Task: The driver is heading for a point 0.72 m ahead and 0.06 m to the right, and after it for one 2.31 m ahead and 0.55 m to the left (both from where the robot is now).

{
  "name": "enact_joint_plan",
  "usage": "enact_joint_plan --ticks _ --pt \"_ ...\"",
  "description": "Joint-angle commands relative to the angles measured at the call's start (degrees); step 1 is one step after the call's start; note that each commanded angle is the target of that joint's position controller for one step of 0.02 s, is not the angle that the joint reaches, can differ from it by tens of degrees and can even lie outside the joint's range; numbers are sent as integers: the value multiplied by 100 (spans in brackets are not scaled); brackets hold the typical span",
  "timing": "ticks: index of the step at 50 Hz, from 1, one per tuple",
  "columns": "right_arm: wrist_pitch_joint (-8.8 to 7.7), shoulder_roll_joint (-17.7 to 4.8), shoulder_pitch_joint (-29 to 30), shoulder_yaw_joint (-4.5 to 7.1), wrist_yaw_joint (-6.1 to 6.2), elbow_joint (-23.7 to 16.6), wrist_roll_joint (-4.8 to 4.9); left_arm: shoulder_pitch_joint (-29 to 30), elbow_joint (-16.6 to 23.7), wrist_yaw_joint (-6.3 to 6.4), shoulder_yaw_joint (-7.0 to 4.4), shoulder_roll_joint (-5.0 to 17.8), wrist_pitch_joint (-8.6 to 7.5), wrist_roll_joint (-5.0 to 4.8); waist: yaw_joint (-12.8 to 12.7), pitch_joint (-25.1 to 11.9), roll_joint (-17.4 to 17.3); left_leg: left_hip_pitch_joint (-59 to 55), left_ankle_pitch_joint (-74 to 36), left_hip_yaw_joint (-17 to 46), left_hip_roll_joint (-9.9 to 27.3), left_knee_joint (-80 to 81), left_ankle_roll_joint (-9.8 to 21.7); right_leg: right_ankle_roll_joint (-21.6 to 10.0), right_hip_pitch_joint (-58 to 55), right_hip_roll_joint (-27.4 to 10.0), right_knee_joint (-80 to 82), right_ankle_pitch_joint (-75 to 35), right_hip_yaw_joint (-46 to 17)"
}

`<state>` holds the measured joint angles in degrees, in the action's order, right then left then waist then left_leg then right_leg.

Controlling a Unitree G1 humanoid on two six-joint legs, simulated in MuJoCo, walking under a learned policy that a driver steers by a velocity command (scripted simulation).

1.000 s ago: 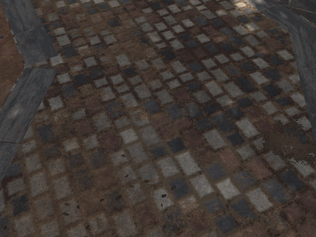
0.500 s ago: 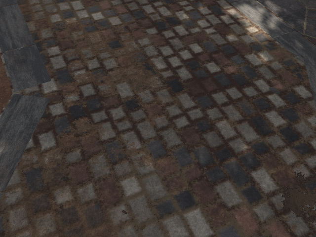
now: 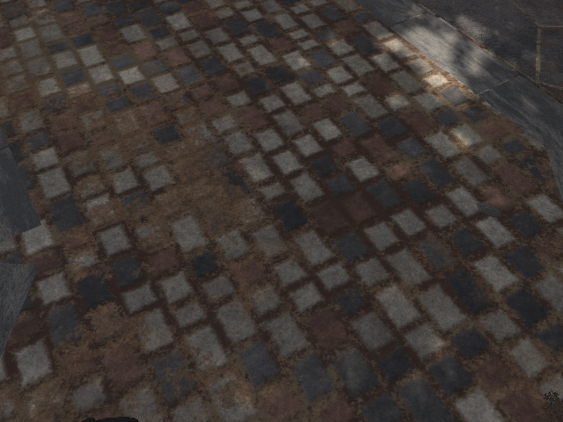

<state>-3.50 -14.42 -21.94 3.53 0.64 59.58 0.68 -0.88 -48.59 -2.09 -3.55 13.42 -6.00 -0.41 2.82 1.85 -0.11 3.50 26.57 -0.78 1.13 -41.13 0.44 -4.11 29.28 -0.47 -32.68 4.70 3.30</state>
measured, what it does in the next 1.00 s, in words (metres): walks ahead: left foot, then right foot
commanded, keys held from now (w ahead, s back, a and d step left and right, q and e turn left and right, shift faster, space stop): w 0.36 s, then no key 0.64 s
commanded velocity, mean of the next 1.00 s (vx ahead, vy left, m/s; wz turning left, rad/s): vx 0.29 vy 0.00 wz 0.00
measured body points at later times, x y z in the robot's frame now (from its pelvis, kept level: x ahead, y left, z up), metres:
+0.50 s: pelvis +0.27 +0.02 +0.01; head +0.30 +0.03 +0.45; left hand +0.24 +0.30 -0.14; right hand +0.48 -0.21 -0.09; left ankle +0.42 +0.13 -0.72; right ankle +0.12 -0.10 -0.72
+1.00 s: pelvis +0.38 +0.03 +0.02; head +0.38 +0.02 +0.47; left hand +0.44 +0.29 -0.12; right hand +0.47 -0.22 -0.13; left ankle +0.42 +0.13 -0.72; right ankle +0.39 -0.11 -0.72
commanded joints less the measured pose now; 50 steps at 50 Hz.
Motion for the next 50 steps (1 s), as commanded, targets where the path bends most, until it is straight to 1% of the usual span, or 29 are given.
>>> enact_joint_plan --ticks 1,2,3,4,5,7,11,14,18,20,22,24,25,26,27,28,29,30,31,34,36,38,41,42,43,44,45,46,50 --pt "-354 -642 -7 59 -87 -497 164 -2103 -317 60 -279 1095 29 -32 -916 -1831 1135 3967 457 772 -72 -3809 201 -1366 -4863 -2082 1482 1106 -3958" --pt "-402 -734 448 70 -81 -621 207 -1625 -191 76 -212 872 25 -30 -808 -1187 747 4042 -44 577 244 -3677 276 -1141 -3984 -1861 1562 783 -3062" --pt "-390 -686 669 95 -37 -655 143 -1222 -140 59 -162 736 12 23 -603 -757 316 3804 -522 460 495 -3258 279 -1012 -3070 -1640 1764 385 -2477" --pt "-313 -660 660 147 3 -636 73 -998 -118 38 -108 560 -19 81 -396 -532 328 3439 -793 485 677 -2894 285 -905 -2442 -1427 1949 49 -2060" --pt "-220 -525 500 144 10 -601 59 -940 -147 19 -85 497 -31 111 -246 -483 440 3130 -945 501 750 -2715 281 -896 -2083 -1338 2128 -13 -1839" --pt "-102 -328 436 125 26 -600 38 -1089 -247 38 -114 614 -65 79 -155 -351 441 3045 -1124 437 815 -2336 208 -995 -1765 -1278 2399 -205 -1538" --pt "-81 -376 1220 151 25 -878 -49 -1448 -390 187 -159 840 -39 57 -280 -77 289 3671 -2302 388 830 -1079 7 -951 -1955 -1204 2626 -510 -1129" --pt "-122 -268 1777 106 -35 -1027 -27 -1674 -467 237 -152 866 -6 12 -445 39 337 3503 -3126 219 651 -19 -13 -770 -2040 -1016 2659 -532 -751" --pt "-149 -236 2468 36 -133 -1240 32 -2113 -674 253 -172 921 49 -43 -692 243 329 3476 -3236 83 464 768 15 -732 -2567 -1151 2541 -400 -661" --pt "-195 -251 2641 18 -204 -1341 -3 -2161 -753 279 -175 906 136 -23 -688 317 336 3403 -3024 50 339 1090 108 -644 -2875 -1227 2133 -1258 -591" --pt "-245 -410 2374 67 -256 -1320 -30 -2064 -782 310 -200 977 214 -16 -483 48 511 2885 -2764 34 183 1276 261 -459 -3132 -1288 1586 -2287 -594" --pt "-287 -764 1263 229 -237 -957 -105 -1812 -719 327 -186 977 260 -40 92 -631 495 1344 -3326 -193 -129 1636 489 -160 -3067 -910 350 -3360 -410" --pt "-303 -1160 566 322 -197 -787 -210 -1925 -627 329 -116 815 244 41 247 -1334 55 -156 -5481 382 577 1258 752 112 -2274 -548 -877 -2151 -194" --pt "-230 -1452 171 340 -155 -703 -288 -2727 -704 279 86 181 175 139 -7 -2234 -1321 -2328 -7300 2235 2152 966 1806 534 -285 295 -3131 1794 -87" --pt "-174 -1060 -2 219 -190 -658 -148 -2939 -882 241 63 344 112 6 92 -2963 -1323 -2494 -7037 3040 2381 1282 2147 603 48 444 -4040 3591 -1015" --pt "-145 -934 401 177 -203 -731 -71 -2476 -789 242 -60 774 112 -144 91 -2330 -919 -1808 -6312 2391 2081 1458 1883 566 384 160 -4297 3431 -1113" --pt "-129 -761 943 118 -178 -839 -69 -1968 -656 293 -63 787 160 -157 -15 -1644 -541 -1023 -5701 1848 1793 1656 1616 571 563 -101 -4044 3062 -856" --pt "-125 -551 1349 35 -164 -892 -104 -1705 -628 359 -85 735 244 -89 -160 -1152 -246 -165 -5311 1485 1568 1918 1480 608 434 -306 -3636 2727 -741" --pt "-129 -404 1576 -15 -150 -890 -157 -1739 -624 411 -107 680 351 -34 -370 -988 -330 541 -5011 1270 1437 2119 1365 608 -75 -493 -3203 2442 -773" --pt "-99 -475 1829 -6 -132 -820 -290 -1942 -678 486 -41 317 550 11 -622 -902 -670 1502 -4576 781 1156 2469 1335 634 -1090 -449 -1913 2119 -560" --pt "-65 -586 1812 18 -81 -779 -253 -1781 -663 511 -24 339 614 30 -574 -1024 -697 1538 -3957 729 1130 2584 1320 618 -1409 -404 -1228 1618 -494" --pt "9 -628 1817 13 -37 -746 -189 -1656 -679 496 -47 442 688 43 -542 -993 -674 1659 -2512 775 1112 2760 1223 582 -1697 -376 -761 1096 -444" --pt "109 -467 1826 -60 -7 -660 -106 -1448 -708 459 -58 442 721 146 -586 -506 -557 2128 -96 758 807 2866 783 409 -2186 -272 242 527 -307" --pt "124 -370 1643 -97 -8 -565 -115 -1383 -675 459 -58 509 712 196 -559 -305 -412 2183 341 752 680 2823 547 318 -2215 -430 625 387 -481" --pt "135 -363 1528 -101 -2 -528 -139 -1349 -628 473 -68 688 687 196 -441 -114 -167 2179 308 638 489 2535 352 190 -2102 -705 914 372 -748" --pt "166 -361 1227 -66 24 -523 -120 -1200 -713 474 -155 1035 665 93 -89 32 587 1866 -85 229 103 2439 212 69 -1475 -647 922 1288 -736" --pt "193 -422 1345 -67 66 -494 -159 -1132 -732 442 -111 731 609 70 -212 104 618 1318 -537 99 39 2150 134 129 -960 -546 1168 1856 -727" --pt "215 -417 1350 -57 85 -495 -142 -1098 -777 432 -59 545 556 112 -178 77 670 1054 -828 71 46 2005 156 237 -800 -531 1296 1906 -720" --pt "235 -359 1265 -58 87 -364 -145 -1084 -876 413 -41 515 419 77 -199 -177 439 865 -1653 47 89 1790 247 375 -1229 -447 1063 755 -619"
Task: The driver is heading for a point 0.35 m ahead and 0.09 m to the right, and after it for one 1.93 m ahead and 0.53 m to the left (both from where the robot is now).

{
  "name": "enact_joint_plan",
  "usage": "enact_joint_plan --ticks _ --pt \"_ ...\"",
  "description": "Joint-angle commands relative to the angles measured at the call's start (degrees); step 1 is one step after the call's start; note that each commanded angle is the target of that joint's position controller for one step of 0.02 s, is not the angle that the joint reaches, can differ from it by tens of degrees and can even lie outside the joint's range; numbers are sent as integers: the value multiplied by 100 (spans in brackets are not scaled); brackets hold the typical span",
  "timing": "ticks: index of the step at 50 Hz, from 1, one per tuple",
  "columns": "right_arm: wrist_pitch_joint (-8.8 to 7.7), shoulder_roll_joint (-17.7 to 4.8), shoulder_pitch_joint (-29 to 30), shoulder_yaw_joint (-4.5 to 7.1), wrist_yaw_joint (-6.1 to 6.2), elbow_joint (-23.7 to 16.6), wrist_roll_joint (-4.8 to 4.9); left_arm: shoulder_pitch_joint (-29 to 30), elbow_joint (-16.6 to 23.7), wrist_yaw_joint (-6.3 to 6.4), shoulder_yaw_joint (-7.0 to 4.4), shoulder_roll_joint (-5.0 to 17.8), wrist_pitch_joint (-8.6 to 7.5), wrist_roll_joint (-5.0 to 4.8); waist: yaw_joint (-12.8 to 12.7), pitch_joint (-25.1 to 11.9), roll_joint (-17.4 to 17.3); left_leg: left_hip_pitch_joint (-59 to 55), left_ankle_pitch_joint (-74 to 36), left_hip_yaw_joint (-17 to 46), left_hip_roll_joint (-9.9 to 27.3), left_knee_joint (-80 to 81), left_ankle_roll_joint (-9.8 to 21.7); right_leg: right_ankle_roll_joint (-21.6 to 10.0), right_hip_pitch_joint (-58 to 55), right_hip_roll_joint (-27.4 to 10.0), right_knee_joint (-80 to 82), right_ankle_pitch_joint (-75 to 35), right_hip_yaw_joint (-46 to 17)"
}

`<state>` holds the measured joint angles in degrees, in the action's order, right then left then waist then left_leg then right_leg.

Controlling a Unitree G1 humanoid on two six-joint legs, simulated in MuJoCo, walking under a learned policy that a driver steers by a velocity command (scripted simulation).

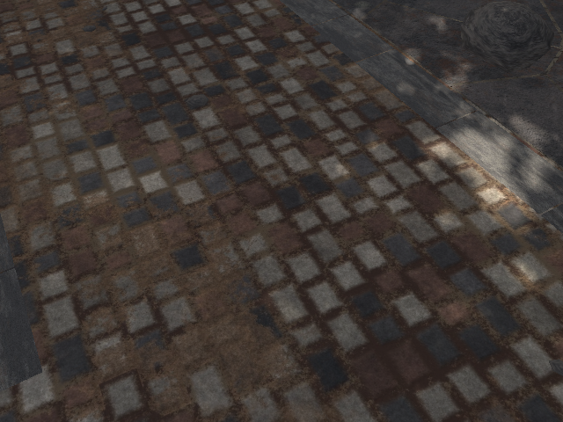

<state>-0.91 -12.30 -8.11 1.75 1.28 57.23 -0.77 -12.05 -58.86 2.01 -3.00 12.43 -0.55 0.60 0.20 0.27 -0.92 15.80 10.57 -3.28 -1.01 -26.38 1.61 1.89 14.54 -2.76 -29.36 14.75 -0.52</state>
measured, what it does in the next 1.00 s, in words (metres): walks ahead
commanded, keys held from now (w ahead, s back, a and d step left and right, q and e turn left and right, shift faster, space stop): no key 0.30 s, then w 0.70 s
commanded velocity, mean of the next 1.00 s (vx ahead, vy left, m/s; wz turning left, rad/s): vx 0.25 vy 0.00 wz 0.00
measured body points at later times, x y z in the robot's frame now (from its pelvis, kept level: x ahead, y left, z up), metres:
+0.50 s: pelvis +0.05 -0.01 -0.01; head +0.05 -0.01 +0.44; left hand +0.08 +0.24 -0.16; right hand +0.09 -0.27 -0.16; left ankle +0.04 +0.10 -0.74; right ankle +0.01 -0.13 -0.73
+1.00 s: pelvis +0.26 -0.01 -0.02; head +0.30 -0.02 +0.43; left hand +0.15 +0.23 -0.15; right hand +0.51 -0.23 -0.11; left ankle +0.43 +0.09 -0.73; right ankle +0.04 -0.13 -0.74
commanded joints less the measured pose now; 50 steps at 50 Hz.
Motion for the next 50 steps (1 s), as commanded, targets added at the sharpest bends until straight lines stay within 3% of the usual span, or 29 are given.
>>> enact_joint_plan --ticks 1,8,15,16,18,19,21,23,26,27,29,30,31,32,33,34,35,36,38,42,46,48,49,50 --pt "-29 -570 -88 121 13 -115 13 -11 118 5 -96 632 -133 -37 33 -79 438 -384 -225 297 313 287 130 -241 134 -202 656 -476 -213" --pt "22 -585 -78 133 18 37 58 -104 -32 23 -68 622 -88 -53 -36 -206 147 -541 -876 278 336 123 94 -290 -160 -124 448 -1150 -105" --pt "73 -627 -130 136 58 185 71 -97 -130 29 -46 563 -33 -52 -31 -116 92 -585 -994 293 361 92 70 -279 -222 -54 446 -1215 -30" --pt "82 -577 -240 126 60 265 75 -224 -212 29 -40 510 -18 -59 -41 -224 99 -618 -412 220 295 98 79 -296 -283 5 482 -642 36" --pt "105 -689 -270 179 70 302 148 -243 -232 38 -83 596 12 -129 -21 91 129 -297 1656 169 177 22 205 -477 65 127 405 1268 89" --pt "87 -730 -258 194 78 275 170 -205 -184 47 -86 595 -6 -148 -12 380 101 -32 2455 304 243 100 293 -574 342 98 413 1994 12" --pt "-47 -731 -369 201 70 255 224 -186 -102 42 -67 521 -145 -191 23 783 -8 171 3032 710 482 257 490 -692 748 29 298 2370 -107" --pt "-213 -828 -738 245 23 332 256 -77 -16 -14 -44 399 -330 -199 151 807 -231 -179 3060 1360 871 442 762 -700 1172 71 -228 1946 -7" --pt "-354 -1120 -1204 325 -40 425 238 191 205 -139 -5 194 -512 -202 192 573 -881 -706 2835 3168 1930 1139 1412 -729 1592 270 -1298 1096 290" --pt "-383 -1087 -1050 316 -45 356 230 124 199 -175 -5 207 -543 -207 88 552 -856 -645 2439 3171 2003 1064 1407 -801 1499 211 -1262 1142 228" --pt "-377 -1030 -405 304 -76 109 279 -538 -56 -209 -33 239 -585 -225 -363 400 -682 60 1498 2262 1633 666 1001 -965 246 208 -268 817 247" --pt "-363 -932 134 275 -93 -110 286 -1189 -312 -188 -117 442 -574 -221 -706 334 -286 978 856 1451 1150 14 635 -1057 -952 26 395 558 -156" --pt "-439 -566 541 185 -103 -389 264 -2016 -568 -166 -323 1114 -572 -246 -924 207 1175 2110 244 77 184 -1970 64 -1455 -2040 -885 1195 429 -1847" --pt "-545 -548 511 188 -82 -480 231 -2367 -584 -227 -351 1327 -592 -179 -954 109 1924 3328 1752 93 -157 -3420 -79 -1928 -2874 -1852 1617 -524 -3542" --pt "-600 -696 443 234 -123 -416 255 -2077 -489 -227 -184 837 -619 -97 -707 257 1069 3870 1995 535 164 -4216 44 -1855 -2983 -1885 1322 -1116 -3233" --pt "-618 -601 274 213 -182 -341 321 -1860 -383 -236 -122 642 -632 -70 -527 257 791 4082 1610 605 324 -4537 167 -1679 -3017 -1708 1214 -1561 -2636" --pt "-622 -543 268 211 -207 -317 328 -1678 -314 -259 -93 643 -624 -94 -418 339 563 4208 1200 523 503 -4448 220 -1526 -2915 -1571 1287 -1851 -2147" --pt "-611 -577 347 244 -216 -325 292 -1533 -263 -259 -30 527 -586 -114 -340 413 450 4106 852 486 662 -4131 244 -1360 -2707 -1456 1405 -2194 -1711" --pt "-553 -423 427 233 -270 -385 256 -1510 -216 -223 46 390 -492 -56 -259 428 586 3554 346 277 707 -3547 154 -1224 -2175 -1171 1697 -2365 -1144" --pt "-461 -131 1423 84 -307 -785 209 -1363 -53 -75 1 748 -473 -31 -355 746 594 2175 -915 -165 329 -1418 -24 -1143 -845 -726 2315 -2048 -334" --pt "-432 -415 1807 103 -371 -1050 269 -1641 -205 -55 -90 857 -520 -159 -288 864 711 1809 -1262 -29 265 -509 205 -1106 -1360 -1052 2411 -2231 -252" --pt "-458 -653 1550 200 -395 -1054 255 -1528 -184 -56 -143 943 -483 -146 -32 523 770 1365 -1059 -48 119 -380 396 -976 -1883 -1176 1855 -3733 -149" --pt "-457 -799 1159 281 -383 -967 250 -1460 -163 -51 -178 1014 -436 -129 196 174 889 849 -854 -138 -35 -465 495 -905 -2075 -1192 1327 -4791 -81" --pt "-437 -993 342 403 -353 -732 256 -1373 -133 -50 -176 992 -373 -103 609 -312 914 -148 -743 -254 -210 -484 635 -790 -1969 -1037 359 -5517 79"
Velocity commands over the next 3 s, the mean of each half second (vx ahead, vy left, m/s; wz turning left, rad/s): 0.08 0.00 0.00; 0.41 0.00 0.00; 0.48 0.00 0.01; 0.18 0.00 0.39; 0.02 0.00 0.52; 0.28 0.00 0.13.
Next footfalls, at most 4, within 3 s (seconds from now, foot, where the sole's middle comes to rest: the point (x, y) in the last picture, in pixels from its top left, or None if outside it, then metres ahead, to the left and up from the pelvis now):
1.02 left None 0.47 0.09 -0.77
1.56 right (362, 327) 0.77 -0.16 -0.77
2.04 left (268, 338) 0.74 0.09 -0.77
2.52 right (344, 304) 0.84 -0.12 -0.77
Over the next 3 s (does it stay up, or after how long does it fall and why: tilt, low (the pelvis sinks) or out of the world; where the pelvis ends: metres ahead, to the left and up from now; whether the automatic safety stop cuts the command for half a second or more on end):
stays up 0.80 0.06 0.00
